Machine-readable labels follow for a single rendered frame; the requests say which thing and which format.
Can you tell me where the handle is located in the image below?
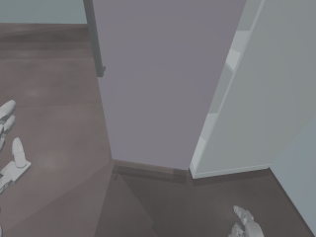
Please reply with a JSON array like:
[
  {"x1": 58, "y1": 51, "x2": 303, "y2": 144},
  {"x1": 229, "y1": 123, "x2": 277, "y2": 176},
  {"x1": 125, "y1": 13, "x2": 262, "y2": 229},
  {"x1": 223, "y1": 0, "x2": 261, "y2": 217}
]
[{"x1": 83, "y1": 0, "x2": 106, "y2": 78}]

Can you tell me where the robot right hand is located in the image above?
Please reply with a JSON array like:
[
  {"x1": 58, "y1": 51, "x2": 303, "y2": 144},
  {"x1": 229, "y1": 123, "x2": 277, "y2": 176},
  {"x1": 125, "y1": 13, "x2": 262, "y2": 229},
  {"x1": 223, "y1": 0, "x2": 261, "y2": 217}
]
[{"x1": 228, "y1": 205, "x2": 265, "y2": 237}]

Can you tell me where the robot left hand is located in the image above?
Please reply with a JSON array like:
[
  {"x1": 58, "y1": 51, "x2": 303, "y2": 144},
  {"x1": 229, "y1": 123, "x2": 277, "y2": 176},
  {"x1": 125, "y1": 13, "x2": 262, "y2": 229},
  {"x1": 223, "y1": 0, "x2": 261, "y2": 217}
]
[{"x1": 0, "y1": 100, "x2": 31, "y2": 196}]

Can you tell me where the fridge door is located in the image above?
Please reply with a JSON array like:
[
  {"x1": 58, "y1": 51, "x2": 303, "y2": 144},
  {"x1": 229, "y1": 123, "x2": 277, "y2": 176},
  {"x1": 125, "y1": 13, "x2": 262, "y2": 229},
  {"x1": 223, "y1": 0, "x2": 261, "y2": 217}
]
[{"x1": 92, "y1": 0, "x2": 247, "y2": 171}]

